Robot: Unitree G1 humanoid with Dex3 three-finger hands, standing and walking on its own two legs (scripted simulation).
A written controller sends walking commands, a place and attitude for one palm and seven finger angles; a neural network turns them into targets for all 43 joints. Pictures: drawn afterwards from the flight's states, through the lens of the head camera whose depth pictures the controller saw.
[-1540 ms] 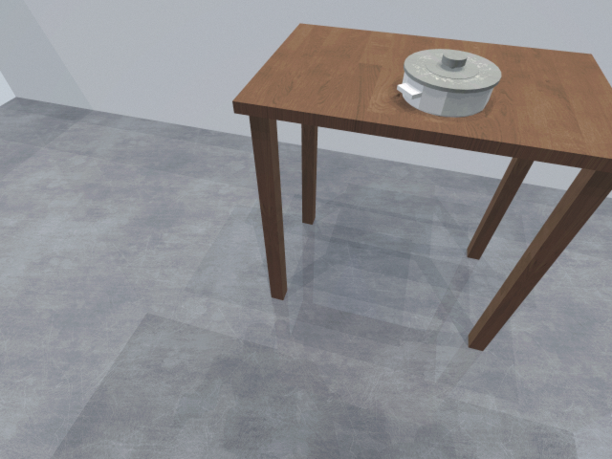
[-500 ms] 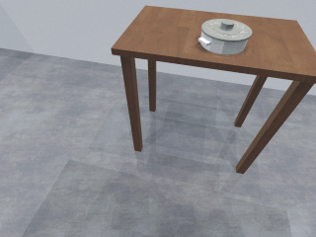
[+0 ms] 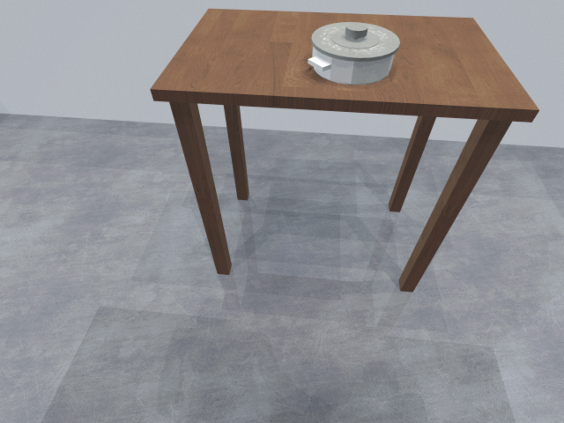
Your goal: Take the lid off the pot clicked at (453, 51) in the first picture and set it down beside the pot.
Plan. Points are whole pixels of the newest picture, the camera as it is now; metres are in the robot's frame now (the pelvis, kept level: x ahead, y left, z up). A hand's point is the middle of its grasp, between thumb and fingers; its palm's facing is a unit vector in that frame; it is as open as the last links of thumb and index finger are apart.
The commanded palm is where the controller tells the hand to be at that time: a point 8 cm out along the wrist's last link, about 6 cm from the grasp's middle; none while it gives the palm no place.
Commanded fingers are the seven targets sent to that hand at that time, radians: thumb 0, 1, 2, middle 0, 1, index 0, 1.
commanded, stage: take the last steps up to it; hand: left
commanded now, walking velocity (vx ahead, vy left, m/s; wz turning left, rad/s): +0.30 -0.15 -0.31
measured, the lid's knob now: (356, 30) +0.90 -0.13 +0.17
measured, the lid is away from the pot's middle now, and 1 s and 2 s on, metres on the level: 0.00 0.00 0.00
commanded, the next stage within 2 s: come to a stop and stand still in 0.98 s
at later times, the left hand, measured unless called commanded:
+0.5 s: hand out of the picture +0.08 +0.14 -0.17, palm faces +0.01 -0.99 -0.13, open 7.4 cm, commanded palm none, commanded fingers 0.00 0.90 0.90 -0.20 -0.30 -0.20 -0.30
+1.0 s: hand (263, 259) +0.47 +0.07 -0.16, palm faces -0.28 -0.95 -0.15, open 7.4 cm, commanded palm none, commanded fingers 0.00 0.90 0.90 -0.20 -0.30 -0.20 -0.30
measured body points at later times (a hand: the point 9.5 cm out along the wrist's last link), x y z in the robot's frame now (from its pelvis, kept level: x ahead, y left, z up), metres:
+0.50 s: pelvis +0.16 -0.02 +0.00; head +0.18 +0.00 +0.45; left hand +0.08 +0.19 -0.16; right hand +0.27 -0.26 -0.12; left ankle +0.24 +0.07 -0.72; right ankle +0.02 -0.11 -0.73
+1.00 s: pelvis +0.33 -0.08 +0.01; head +0.38 -0.08 +0.46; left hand +0.49 +0.12 -0.14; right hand +0.16 -0.27 -0.12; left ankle +0.25 +0.07 -0.73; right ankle +0.43 -0.24 -0.70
